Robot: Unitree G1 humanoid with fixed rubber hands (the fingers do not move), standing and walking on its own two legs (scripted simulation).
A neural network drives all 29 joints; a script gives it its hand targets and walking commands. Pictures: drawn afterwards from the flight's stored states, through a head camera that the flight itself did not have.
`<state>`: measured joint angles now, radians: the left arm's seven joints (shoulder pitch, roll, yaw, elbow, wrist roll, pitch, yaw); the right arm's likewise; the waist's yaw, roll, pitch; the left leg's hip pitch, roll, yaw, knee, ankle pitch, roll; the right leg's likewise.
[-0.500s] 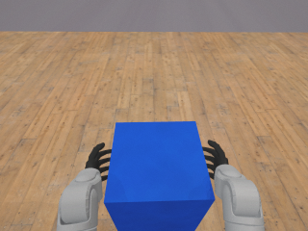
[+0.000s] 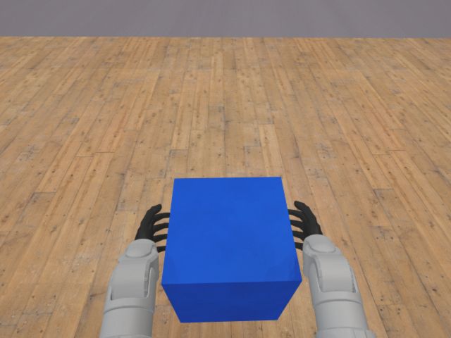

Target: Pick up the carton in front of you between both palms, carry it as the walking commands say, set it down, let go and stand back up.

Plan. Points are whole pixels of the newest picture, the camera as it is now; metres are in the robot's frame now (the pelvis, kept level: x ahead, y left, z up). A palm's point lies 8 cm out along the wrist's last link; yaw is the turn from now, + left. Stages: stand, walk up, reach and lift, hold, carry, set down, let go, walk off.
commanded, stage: carry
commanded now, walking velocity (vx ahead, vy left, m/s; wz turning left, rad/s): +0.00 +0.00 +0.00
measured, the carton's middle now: (228, 253) +0.31 +0.00 -0.05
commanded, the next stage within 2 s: hold in 0.24 s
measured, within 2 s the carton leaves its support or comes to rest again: neither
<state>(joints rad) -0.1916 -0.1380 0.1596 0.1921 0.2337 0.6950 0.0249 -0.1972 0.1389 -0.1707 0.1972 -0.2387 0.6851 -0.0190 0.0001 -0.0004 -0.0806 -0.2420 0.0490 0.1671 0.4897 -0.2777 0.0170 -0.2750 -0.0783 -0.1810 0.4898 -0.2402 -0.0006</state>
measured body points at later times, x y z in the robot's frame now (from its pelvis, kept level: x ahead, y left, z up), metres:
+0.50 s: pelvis -0.02 +0.00 +0.01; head -0.04 +0.00 +0.46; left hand +0.27 +0.15 +0.03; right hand +0.27 -0.15 +0.03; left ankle -0.02 +0.11 -0.74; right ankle +0.01 -0.13 -0.74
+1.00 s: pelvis -0.05 -0.02 +0.00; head -0.11 -0.02 +0.45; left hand +0.25 +0.14 +0.05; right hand +0.26 -0.16 +0.05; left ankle -0.02 +0.11 -0.74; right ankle +0.00 -0.13 -0.74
